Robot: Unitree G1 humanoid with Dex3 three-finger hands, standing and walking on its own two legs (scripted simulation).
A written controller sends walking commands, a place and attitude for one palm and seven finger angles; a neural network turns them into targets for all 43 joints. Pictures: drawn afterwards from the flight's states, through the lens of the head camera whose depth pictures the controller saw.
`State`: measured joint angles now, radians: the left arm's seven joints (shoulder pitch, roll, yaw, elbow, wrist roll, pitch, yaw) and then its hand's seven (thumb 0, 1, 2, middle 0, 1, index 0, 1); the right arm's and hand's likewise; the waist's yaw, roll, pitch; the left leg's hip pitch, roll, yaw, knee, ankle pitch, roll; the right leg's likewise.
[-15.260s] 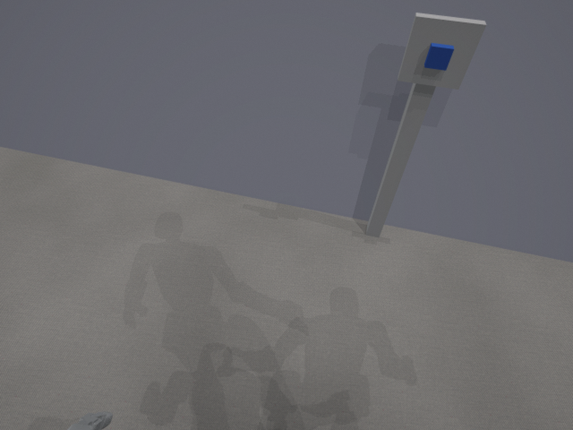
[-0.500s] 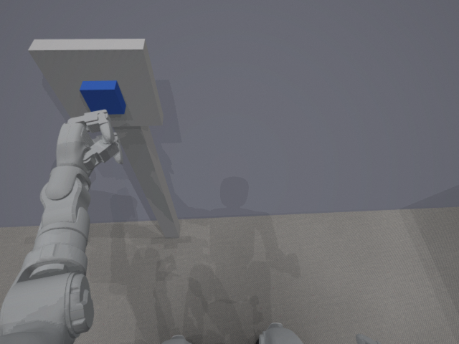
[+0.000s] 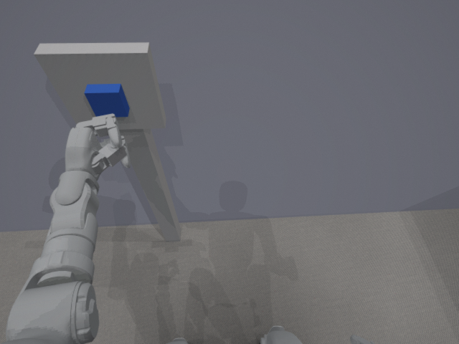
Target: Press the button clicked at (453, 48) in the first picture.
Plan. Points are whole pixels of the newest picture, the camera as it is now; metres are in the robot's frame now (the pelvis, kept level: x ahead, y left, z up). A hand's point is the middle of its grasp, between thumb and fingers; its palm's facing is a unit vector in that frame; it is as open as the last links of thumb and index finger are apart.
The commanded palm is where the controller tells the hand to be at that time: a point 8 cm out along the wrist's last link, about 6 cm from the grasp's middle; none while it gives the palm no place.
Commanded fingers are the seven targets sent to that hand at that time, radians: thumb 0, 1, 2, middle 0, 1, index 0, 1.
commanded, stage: aim a knuckle at the button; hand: left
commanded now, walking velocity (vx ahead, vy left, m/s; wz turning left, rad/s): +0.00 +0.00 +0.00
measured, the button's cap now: (108, 99) +0.52 +0.23 +0.11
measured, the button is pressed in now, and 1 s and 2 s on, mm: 0 6 10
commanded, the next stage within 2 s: press the button with the knuckle in 0.18 s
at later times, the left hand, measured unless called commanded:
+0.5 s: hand (124, 142) +0.44 +0.19 +0.08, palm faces +0.05 -1.00 -0.02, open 3.1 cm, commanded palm +0.42 +0.24 +0.08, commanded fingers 0.00 0.90 0.90 -1.30 -1.50 -1.30 -1.50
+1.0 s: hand (123, 132) +0.47 +0.20 +0.08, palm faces +0.04 -1.00 -0.01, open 2.8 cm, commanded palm +0.45 +0.24 +0.08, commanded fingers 0.00 0.90 0.90 -1.30 -1.50 -1.30 -1.50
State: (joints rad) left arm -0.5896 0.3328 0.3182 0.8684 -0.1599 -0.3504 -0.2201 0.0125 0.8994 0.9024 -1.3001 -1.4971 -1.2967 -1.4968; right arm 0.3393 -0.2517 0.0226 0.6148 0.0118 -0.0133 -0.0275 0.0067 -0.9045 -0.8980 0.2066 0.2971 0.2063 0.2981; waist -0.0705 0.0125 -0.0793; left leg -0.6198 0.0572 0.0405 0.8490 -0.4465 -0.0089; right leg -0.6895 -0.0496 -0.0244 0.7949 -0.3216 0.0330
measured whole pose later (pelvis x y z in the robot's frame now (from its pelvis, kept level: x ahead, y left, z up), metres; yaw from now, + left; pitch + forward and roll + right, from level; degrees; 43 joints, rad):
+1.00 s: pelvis -0.01 +0.00 -0.01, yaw +1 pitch +16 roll -1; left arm -0.83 0.45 0.38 1.12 -0.11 -0.37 -0.25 -0.03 0.84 0.93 -1.30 -1.50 -1.30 -1.50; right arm 0.38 -0.27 0.03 0.64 -0.01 0.01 -0.03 0.00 -0.90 -0.90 0.21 0.30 0.21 0.30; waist -0.12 0.01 -0.07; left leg -0.74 0.06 0.02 0.91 -0.45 -0.01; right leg -0.80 -0.05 -0.04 0.84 -0.32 0.03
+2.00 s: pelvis -0.04 +0.00 -0.02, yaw +1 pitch +19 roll -2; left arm -1.00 0.55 0.39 1.24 -0.07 -0.35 -0.25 -0.03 0.73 0.95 -1.30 -1.50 -1.38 -1.50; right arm 0.40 -0.29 0.06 0.62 -0.03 -0.03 -0.02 0.00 -0.90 -0.90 0.21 0.30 0.21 0.30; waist -0.18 0.00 -0.07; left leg -0.90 0.05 0.00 0.99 -0.43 0.00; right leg -0.93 -0.05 -0.05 0.88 -0.28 0.03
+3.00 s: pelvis +0.02 -0.01 +0.01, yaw +1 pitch +10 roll -1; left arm -0.29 0.29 0.27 0.51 -0.24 -0.26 -0.27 0.01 0.90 0.90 -1.30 -1.50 -1.30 -1.50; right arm 0.28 -0.25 0.03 0.56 0.03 -0.02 -0.04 0.01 -0.90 -0.90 0.21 0.30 0.21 0.30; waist -0.03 0.03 -0.08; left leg -0.51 0.05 0.02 0.79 -0.45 -0.02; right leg -0.58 -0.04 -0.04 0.75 -0.34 0.02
